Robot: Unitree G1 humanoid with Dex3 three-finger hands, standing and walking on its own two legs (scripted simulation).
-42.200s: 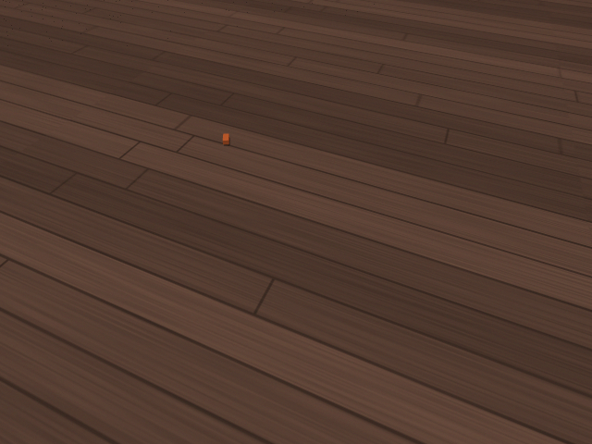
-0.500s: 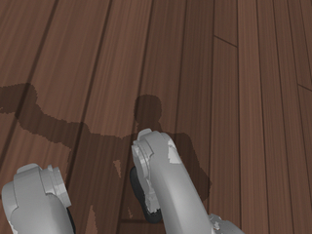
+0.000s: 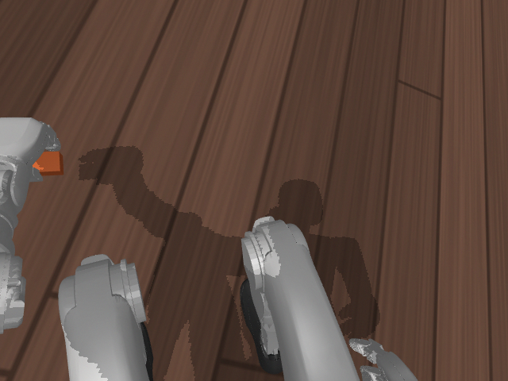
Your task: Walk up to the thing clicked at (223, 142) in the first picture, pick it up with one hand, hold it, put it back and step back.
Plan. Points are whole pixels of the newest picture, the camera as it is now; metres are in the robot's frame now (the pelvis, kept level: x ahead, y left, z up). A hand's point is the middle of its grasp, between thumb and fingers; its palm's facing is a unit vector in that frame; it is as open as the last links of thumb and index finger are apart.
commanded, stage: lift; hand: left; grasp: from above
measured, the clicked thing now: (38, 164) +0.50 +0.26 -0.19
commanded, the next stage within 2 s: hold in 1.68 s
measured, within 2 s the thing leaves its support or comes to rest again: neither
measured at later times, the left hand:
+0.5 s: hand out of the picture +0.43 +0.28 -0.03, palm faces -0.44 -0.05 -0.89, open 6.5 cm
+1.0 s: hand out of the picture +0.36 +0.27 +0.19, palm faces -0.43 -0.08 -0.90, open 6.5 cm
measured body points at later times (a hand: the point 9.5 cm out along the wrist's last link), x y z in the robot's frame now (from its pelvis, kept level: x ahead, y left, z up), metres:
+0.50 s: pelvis +0.00 +0.00 +0.07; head +0.19 +0.05 +0.48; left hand +0.45 +0.28 +0.02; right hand +0.09 -0.28 -0.04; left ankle +0.08 +0.13 -0.30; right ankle +0.11 -0.14 -0.30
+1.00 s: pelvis +0.01 +0.00 +0.25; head +0.12 +0.02 +0.68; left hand +0.38 +0.27 +0.24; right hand +0.16 -0.25 +0.12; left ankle +0.08 +0.13 -0.30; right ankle +0.11 -0.14 -0.30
